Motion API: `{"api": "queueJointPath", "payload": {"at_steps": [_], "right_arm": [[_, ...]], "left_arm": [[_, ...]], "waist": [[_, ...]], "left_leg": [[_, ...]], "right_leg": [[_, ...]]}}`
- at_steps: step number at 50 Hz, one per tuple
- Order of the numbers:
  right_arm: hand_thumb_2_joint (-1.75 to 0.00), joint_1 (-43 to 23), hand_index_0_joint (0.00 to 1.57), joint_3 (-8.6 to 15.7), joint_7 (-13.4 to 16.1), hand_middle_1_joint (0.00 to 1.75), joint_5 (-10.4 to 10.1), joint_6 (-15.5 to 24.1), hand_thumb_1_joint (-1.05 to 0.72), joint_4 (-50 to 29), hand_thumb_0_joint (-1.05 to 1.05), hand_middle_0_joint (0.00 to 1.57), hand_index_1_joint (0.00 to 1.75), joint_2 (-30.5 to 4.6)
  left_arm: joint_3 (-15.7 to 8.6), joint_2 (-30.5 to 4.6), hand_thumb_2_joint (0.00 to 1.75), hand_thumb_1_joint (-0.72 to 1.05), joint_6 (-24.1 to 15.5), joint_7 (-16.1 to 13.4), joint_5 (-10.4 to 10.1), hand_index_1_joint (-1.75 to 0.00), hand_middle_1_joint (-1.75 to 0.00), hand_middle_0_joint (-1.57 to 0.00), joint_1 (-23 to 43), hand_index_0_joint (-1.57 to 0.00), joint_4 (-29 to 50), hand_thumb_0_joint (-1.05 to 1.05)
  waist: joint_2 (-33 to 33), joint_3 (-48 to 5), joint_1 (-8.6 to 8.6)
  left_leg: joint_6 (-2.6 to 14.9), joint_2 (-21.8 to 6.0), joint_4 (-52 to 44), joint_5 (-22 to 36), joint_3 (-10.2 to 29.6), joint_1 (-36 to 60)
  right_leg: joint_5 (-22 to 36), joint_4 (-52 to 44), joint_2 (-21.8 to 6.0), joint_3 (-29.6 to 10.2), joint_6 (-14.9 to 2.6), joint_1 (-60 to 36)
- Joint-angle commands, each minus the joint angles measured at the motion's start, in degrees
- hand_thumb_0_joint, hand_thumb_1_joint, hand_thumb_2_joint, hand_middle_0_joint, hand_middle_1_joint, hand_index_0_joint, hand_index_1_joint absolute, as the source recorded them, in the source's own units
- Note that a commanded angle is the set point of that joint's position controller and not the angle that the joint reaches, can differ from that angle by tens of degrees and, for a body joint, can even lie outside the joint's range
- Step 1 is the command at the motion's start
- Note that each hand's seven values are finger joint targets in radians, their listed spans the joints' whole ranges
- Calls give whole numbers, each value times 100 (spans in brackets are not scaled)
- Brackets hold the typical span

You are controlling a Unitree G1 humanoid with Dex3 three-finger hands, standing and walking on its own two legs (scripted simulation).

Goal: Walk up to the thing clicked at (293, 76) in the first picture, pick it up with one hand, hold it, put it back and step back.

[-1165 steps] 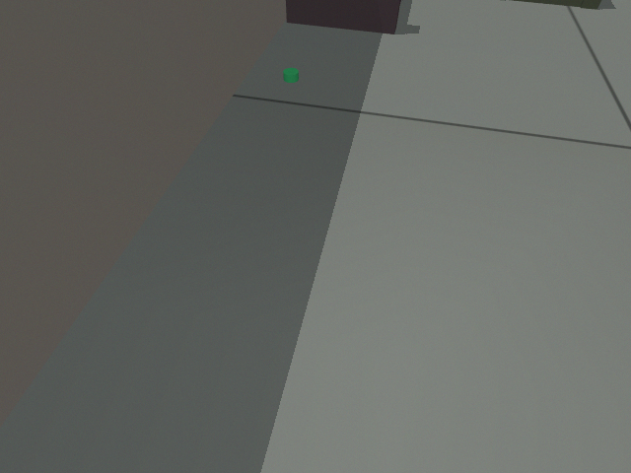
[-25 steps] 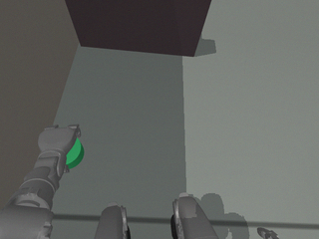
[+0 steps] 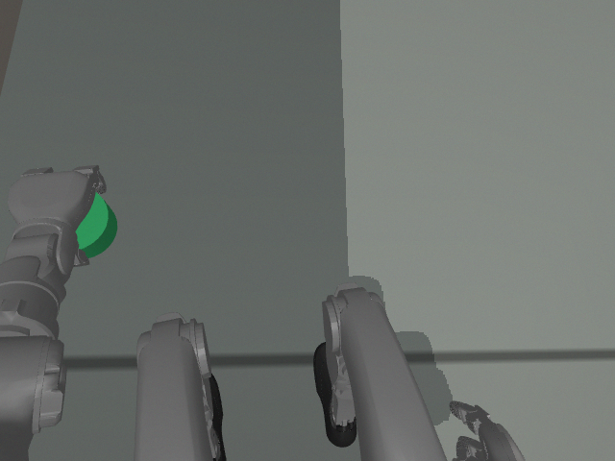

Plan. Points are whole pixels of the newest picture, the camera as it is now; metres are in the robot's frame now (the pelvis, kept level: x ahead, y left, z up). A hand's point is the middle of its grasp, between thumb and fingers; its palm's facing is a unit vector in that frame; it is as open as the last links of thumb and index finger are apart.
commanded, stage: crouch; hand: left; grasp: from above
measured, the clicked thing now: (76, 223) +0.46 +0.25 -0.19
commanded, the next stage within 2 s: lower in 0.86 s
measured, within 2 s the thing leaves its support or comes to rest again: neither
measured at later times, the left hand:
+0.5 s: hand (89, 224) +0.47 +0.26 -0.25, palm faces -0.47 -0.03 -0.88, open 11.5 cm
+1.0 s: hand (96, 223) +0.49 +0.26 -0.29, palm faces -0.47 -0.03 -0.88, open 11.5 cm
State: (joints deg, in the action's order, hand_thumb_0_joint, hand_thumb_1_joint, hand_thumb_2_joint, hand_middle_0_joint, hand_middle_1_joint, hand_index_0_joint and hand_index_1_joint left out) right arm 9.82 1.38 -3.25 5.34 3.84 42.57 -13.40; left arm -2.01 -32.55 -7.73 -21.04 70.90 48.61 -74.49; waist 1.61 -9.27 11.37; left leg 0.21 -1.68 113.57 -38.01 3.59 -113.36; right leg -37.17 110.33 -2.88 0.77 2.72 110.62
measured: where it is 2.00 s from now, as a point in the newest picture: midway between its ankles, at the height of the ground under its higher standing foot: (274, 427)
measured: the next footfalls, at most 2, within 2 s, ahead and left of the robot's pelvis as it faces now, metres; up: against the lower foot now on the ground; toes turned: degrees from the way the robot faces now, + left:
none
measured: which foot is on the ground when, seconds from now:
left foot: down 0.00-1.00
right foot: down 0.00-1.00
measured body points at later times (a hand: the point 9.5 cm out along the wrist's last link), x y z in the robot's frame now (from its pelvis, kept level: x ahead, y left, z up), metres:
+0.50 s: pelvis -0.01 +0.00 -0.08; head +0.24 +0.04 +0.29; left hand +0.49 +0.26 -0.20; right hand +0.01 -0.29 -0.19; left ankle +0.07 +0.12 -0.43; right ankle +0.08 -0.15 -0.43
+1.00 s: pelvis -0.01 +0.00 -0.12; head +0.26 +0.05 +0.24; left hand +0.51 +0.26 -0.24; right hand +0.00 -0.28 -0.21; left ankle +0.07 +0.12 -0.43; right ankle +0.08 -0.15 -0.43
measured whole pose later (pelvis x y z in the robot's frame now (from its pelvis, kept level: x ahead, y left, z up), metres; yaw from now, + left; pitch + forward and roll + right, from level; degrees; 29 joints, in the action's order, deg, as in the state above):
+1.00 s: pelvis -0.01 +0.00 -0.12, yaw -4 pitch +36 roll -8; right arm 10.3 -4.1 -8.2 8.2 2.9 41.3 -15.7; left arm -6.6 -46.1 -11.5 -21.1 74.9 60.2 -85.6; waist -0.7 -0.9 16.7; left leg -0.2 -1.2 135.9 -39.8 7.9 -132.3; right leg -38.3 130.4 -1.4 2.4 3.1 127.9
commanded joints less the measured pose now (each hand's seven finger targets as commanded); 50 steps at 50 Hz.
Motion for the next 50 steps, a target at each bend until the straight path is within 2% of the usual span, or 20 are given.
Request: {"api": "queueJointPath", "payload": {"at_steps": [1, 3, 6, 7, 13, 17, 19, 23, 25, 29, 30, 32, 33, 36, 38, 41, 43, 44, 48, 50], "right_arm": [[-90, 1275, 20, 432, -8, 30, 65, 97, -91, -134, 0, 20, 30, -1378], [-90, 1290, 20, 442, -43, 30, 84, 95, -91, -154, 0, 20, 30, -1443], [-90, 1257, 20, 418, -103, 30, 90, 74, -91, -214, 0, 20, 30, -1378], [-90, 1278, 20, 389, -100, 30, 92, 66, -91, -181, 0, 20, 30, -1430], [-90, 1282, 20, 338, -203, 30, 134, 2, -91, -190, 0, 20, 30, -1457], [-90, 1296, 20, 308, -249, 30, 164, -15, -91, -155, 0, 20, 30, -1500], [-90, 1284, 20, 313, -264, 30, 163, -26, -90, -155, 0, 20, 30, -1558], [-90, 1279, 20, 227, -300, 30, 215, -37, -90, -113, 0, 20, 30, -1565], [-90, 1297, 20, 206, -316, 30, 220, -46, -90, -110, 0, 20, 30, -1606], [-90, 1387, 20, 152, -337, 30, 260, -49, -91, -79, 0, 20, 30, -1641], [-90, 1356, 20, 132, -325, 30, 246, -61, -91, -65, 0, 20, 30, -1645], [-90, 1405, 20, 102, -335, 30, 256, -64, -91, -84, 0, 20, 30, -1664], [-90, 1394, 20, 84, -342, 30, 268, -64, -91, -59, 0, 20, 30, -1657], [-90, 1419, 20, 39, -357, 30, 281, -63, -90, -76, 0, 20, 30, -1696], [-90, 1458, 20, -3, -380, 30, 305, -58, -91, -85, 0, 20, 30, -1701], [-90, 1397, 20, -28, -374, 30, 287, -74, -91, -87, 0, 20, 30, -1735], [-90, 1382, 20, -54, -400, 30, 301, -63, -91, -118, 0, 20, 30, -1736], [-90, 1429, 20, -63, -404, 30, 318, -74, -91, -115, 0, 20, 30, -1746], [-90, 1406, 20, -89, -426, 30, 296, -87, -91, -123, 0, 20, 30, -1747], [-90, 1430, 20, -109, -440, 30, 314, -82, -91, -140, 0, 20, 30, -1760]], "left_arm": [[-292, -1538, 101, 50, 68, -322, -29, -92, -94, -87, 2229, -89, 789, 0], [-378, -1723, 104, 52, 62, -294, -26, -94, -96, -87, 2487, -89, 880, 0], [-304, -1681, 104, 54, 36, -223, -74, -95, -97, -88, 2550, -91, 767, 0], [-413, -1904, 104, 53, 31, -228, -47, -95, -97, -88, 2598, -90, 663, 0], [-473, -2145, 100, 52, -95, -100, 18, -94, -97, -86, 2584, -89, 463, 0], [-447, -2096, 100, 52, -189, -95, 69, -94, -97, -86, 2662, -89, 250, 0], [-575, -2431, 96, 50, -254, -124, 103, -92, -95, -83, 2923, -86, 340, 0], [-520, -2397, 92, 47, -314, -168, 169, -89, -93, -82, 2943, -85, 56, 0], [-608, -2599, 90, 47, -344, -185, 188, -89, -93, -80, 2996, -84, 66, 0], [-548, -2521, 91, 47, -362, -212, 218, -89, -93, -81, 3057, -84, -22, 0], [-563, -2623, 90, 44, -364, -228, 195, -89, -92, -79, 3155, -83, 45, 0], [-599, -2720, 91, 47, -352, -254, 247, -90, -94, -80, 3121, -84, -73, 0], [-525, -2593, 93, 45, -367, -254, 248, -90, -93, -80, 3151, -83, -72, 0], [-647, -2819, 94, 48, -372, -307, 278, -91, -94, -81, 3304, -84, 24, 0], [-603, -2730, 95, 49, -345, -288, 319, -91, -93, -84, 3072, -86, -239, 0], [-628, -2903, 96, 49, -367, -308, 318, -90, -93, -84, 3266, -86, -128, 0], [-611, -2850, 97, 51, -344, -295, 318, -92, -95, -85, 3094, -87, -192, 0], [-582, -2803, 98, 51, -349, -291, 349, -91, -93, -86, 3136, -88, -203, 0], [-586, -2852, 99, 52, -343, -298, 270, -92, -94, -88, 3150, -89, -143, 0], [-598, -2899, 97, 51, -334, -289, 309, -92, -94, -87, 3137, -89, -218, 0]], "waist": [[1423, -4050, 62], [1464, -4178, 102], [1292, -4029, 206], [1271, -3873, 200], [1291, -3913, 200], [1433, -3623, 291], [1476, -3678, 264], [1451, -3451, 331], [1630, -3537, 304], [1632, -3449, 449], [1654, -3517, 377], [1674, -3489, 409], [1695, -3468, 458], [1753, -3519, 453], [1765, -3246, 538], [1834, -3396, 494], [1865, -3215, 481], [1875, -3244, 556], [1873, -3415, 521], [1872, -3250, 585]], "left_leg": [[8, 157, -1031, 1474, -58, 3295], [1, 147, -895, 1491, -39, 3213], [67, 158, -627, 1310, -175, 2734], [66, 170, -588, 1229, -181, 2530], [102, 169, -138, 1299, -262, 2176], [59, 159, -42, 1186, -179, 2055], [80, 157, 63, 1051, -193, 1948], [93, 173, 191, 796, -217, 1625], [69, 173, 229, 839, -186, 1669], [57, 170, 355, 900, -120, 1648], [67, 161, 399, 911, -126, 1676], [63, 159, 466, 917, -117, 1681], [63, 156, 509, 920, -117, 1584], [80, 162, 598, 999, -130, 1509], [63, 162, 611, 929, -100, 1428], [73, 165, 693, 911, -108, 1404], [52, 165, 644, 867, -69, 1389], [49, 159, 682, 906, -57, 1420], [53, 160, 772, 1116, -55, 1437], [57, 157, 830, 1119, -64, 1315]], "right_leg": [[1348, -869, 203, 414, -480, -1304], [1370, -689, 204, 445, -479, -1227], [1371, -632, 265, 442, -455, -1352], [1327, -569, 236, 432, -443, -1283], [1412, -274, 304, 441, -420, -1304], [1244, -6, 303, 526, -459, -812], [1147, 55, 313, 536, -461, -764], [941, 172, 329, 573, -459, -600], [959, 309, 322, 604, -470, -546], [1032, 441, 313, 656, -463, -391], [1060, 451, 336, 657, -469, -375], [1054, 500, 333, 673, -468, -327], [1075, 553, 338, 692, -468, -315], [1167, 617, 341, 702, -454, -328], [1092, 662, 320, 732, -449, -215], [1105, 711, 351, 738, -459, -198], [1046, 767, 334, 778, -466, -76], [1099, 779, 338, 789, -457, -104], [1291, 853, 363, 791, -460, -193], [1299, 874, 358, 804, -452, -182]]}}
